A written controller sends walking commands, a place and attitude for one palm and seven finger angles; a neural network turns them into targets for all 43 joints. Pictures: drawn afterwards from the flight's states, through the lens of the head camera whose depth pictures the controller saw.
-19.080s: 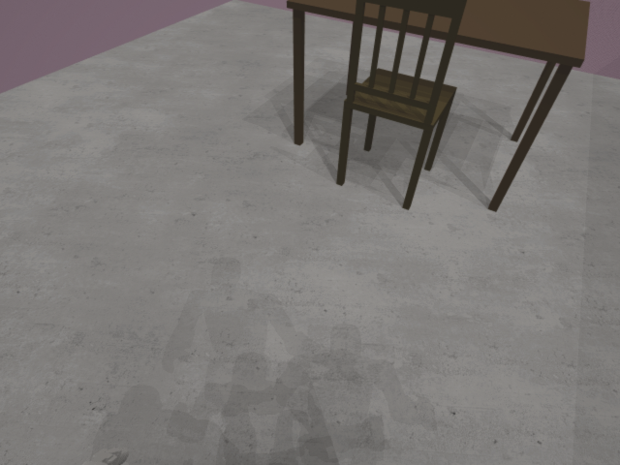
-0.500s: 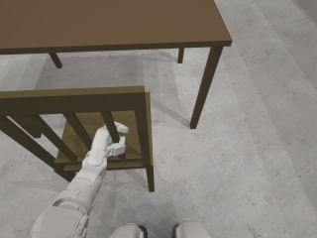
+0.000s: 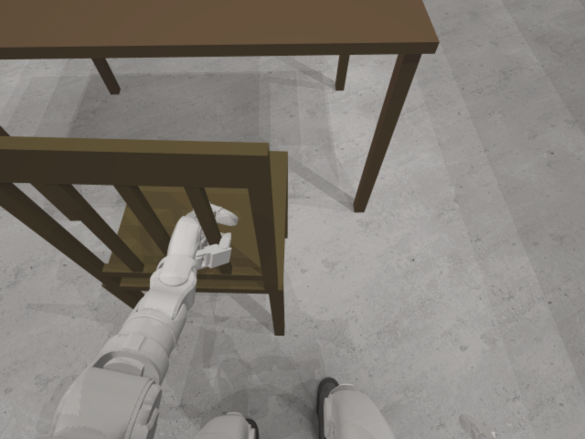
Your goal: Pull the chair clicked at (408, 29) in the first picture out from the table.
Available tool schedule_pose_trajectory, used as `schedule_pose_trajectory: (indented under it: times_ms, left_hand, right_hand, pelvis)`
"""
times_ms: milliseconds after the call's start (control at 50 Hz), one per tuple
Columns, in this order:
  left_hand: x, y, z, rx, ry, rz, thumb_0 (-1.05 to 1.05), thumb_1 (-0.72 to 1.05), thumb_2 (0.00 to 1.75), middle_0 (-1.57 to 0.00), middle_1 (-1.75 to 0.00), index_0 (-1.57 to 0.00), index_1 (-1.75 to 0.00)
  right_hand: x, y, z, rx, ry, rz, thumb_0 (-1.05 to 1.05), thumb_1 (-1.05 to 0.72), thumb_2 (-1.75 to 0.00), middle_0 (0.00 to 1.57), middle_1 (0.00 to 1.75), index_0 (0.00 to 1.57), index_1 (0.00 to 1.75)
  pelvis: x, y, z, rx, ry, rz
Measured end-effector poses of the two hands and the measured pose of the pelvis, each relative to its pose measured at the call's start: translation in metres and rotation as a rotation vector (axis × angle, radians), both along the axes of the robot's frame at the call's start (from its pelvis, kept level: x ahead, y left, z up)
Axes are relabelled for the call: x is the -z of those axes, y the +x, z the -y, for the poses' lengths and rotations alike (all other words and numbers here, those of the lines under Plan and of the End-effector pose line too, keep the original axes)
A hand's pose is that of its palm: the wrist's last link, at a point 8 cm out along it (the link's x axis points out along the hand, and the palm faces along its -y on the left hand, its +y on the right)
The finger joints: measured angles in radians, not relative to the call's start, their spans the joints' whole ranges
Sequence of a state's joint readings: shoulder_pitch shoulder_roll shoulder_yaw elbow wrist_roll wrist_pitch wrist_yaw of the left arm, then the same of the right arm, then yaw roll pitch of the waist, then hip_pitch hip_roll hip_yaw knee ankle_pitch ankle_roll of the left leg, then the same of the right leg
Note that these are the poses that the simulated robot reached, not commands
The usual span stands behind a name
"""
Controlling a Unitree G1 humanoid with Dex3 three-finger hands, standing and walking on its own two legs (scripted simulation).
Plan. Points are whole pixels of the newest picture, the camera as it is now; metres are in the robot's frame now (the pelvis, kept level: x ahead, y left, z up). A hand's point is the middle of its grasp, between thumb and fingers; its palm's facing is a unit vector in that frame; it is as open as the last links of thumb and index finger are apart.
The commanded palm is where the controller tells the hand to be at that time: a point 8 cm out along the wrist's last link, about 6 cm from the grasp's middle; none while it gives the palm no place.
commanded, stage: step backward, pulling the chair out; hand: left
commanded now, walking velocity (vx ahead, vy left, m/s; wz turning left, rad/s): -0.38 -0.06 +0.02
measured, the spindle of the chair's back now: (159, 234) +0.41 +0.22 -0.06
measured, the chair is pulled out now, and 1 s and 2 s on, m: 0.25 0.35 0.45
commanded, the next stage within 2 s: none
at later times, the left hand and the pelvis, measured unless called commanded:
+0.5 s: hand (222, 270) +0.35 +0.11 -0.05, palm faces -0.05 -0.98 -0.20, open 5.2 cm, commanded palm +0.34 +0.16 -0.05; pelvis -0.03 -0.01 +0.01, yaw +0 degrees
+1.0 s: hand (218, 313) +0.28 +0.11 -0.05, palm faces -0.03 -0.98 -0.20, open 5.4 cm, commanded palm +0.28 +0.16 -0.05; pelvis -0.09 -0.01 +0.00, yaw +1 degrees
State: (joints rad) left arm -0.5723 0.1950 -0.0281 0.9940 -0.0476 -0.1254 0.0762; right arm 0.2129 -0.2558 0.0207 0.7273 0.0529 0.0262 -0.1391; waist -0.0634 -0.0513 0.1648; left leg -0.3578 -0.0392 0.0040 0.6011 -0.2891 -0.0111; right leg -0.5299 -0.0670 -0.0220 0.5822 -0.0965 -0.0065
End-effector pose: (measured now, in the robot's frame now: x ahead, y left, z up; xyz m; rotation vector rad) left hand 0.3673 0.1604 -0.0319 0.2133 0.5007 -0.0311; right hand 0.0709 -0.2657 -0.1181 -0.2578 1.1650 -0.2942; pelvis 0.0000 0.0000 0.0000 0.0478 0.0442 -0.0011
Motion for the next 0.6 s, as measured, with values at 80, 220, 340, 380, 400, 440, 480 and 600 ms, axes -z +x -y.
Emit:
schedule_pose_trajectory:
  times_ms: [80, 220, 340, 380, 400, 440, 480, 600]
  left_hand:
    - [0.000, -0.006, 0.001, -0.023, 0.006, 0.005, 0.04, 0.69, 0.82, -0.32, -1.20, -0.50, -1.44]
    - [0.000, -0.018, 0.003, -0.037, 0.010, 0.006, 0.04, 0.69, 0.82, -0.33, -1.19, -0.50, -1.44]
    - [0.000, -0.028, 0.001, -0.002, 0.006, 0.008, 0.04, 0.70, 0.81, -0.32, -1.22, -0.50, -1.44]
    - [-0.001, -0.032, 0.000, -0.004, 0.002, 0.001, 0.04, 0.70, 0.80, -0.31, -1.22, -0.50, -1.44]
    - [-0.001, -0.034, 0.000, -0.005, 0.002, -0.003, 0.04, 0.70, 0.80, -0.31, -1.22, -0.50, -1.44]
    - [-0.001, -0.035, 0.000, -0.012, 0.003, -0.005, 0.04, 0.70, 0.80, -0.31, -1.22, -0.50, -1.44]
    - [-0.001, -0.036, 0.001, -0.026, 0.004, -0.007, 0.04, 0.70, 0.81, -0.32, -1.21, -0.50, -1.44]
    - [-0.002, -0.041, 0.001, -0.034, -0.007, -0.026, 0.05, 0.71, 0.79, -0.30, -1.19, -0.50, -1.44]
  right_hand:
    - [0.010, 0.000, -0.010, 0.022, 0.056, 0.027, 0.00, -0.90, -0.90, 0.20, 0.30, 0.20, 0.30]
    - [0.014, -0.011, -0.013, 0.021, 0.087, 0.041, 0.00, -0.90, -0.90, 0.20, 0.30, 0.20, 0.30]
    - [0.004, -0.031, -0.009, -0.004, 0.026, 0.000, 0.00, -0.90, -0.90, 0.20, 0.30, 0.20, 0.30]
    - [0.002, -0.036, -0.009, 0.001, 0.026, -0.015, 0.00, -0.90, -0.90, 0.20, 0.30, 0.20, 0.30]
    - [0.003, -0.038, -0.010, 0.001, 0.030, -0.024, 0.00, -0.90, -0.90, 0.20, 0.30, 0.20, 0.30]
    - [0.005, -0.040, -0.010, -0.003, 0.045, -0.039, 0.00, -0.90, -0.90, 0.20, 0.30, 0.20, 0.30]
    - [0.007, -0.041, -0.010, -0.005, 0.061, -0.047, 0.00, -0.90, -0.90, 0.20, 0.30, 0.20, 0.30]
    - [0.002, -0.043, -0.002, -0.005, 0.038, -0.015, 0.00, -0.90, -0.90, 0.20, 0.30, 0.20, 0.30]
  pelvis:
    - [0.004, -0.005, 0.006, 0.009, 0.000, 0.005]
    - [0.003, -0.019, 0.007, -0.009, -0.020, -0.010]
    - [0.001, -0.029, -0.002, -0.022, -0.016, -0.022]
    - [-0.001, -0.027, -0.002, -0.016, -0.019, -0.024]
    - [-0.002, -0.026, -0.001, -0.015, -0.022, -0.026]
    - [-0.003, -0.025, 0.003, -0.009, -0.026, -0.031]
    - [-0.004, -0.029, 0.007, -0.005, -0.043, -0.027]
    - [-0.007, -0.048, 0.006, -0.035, -0.053, -0.017]
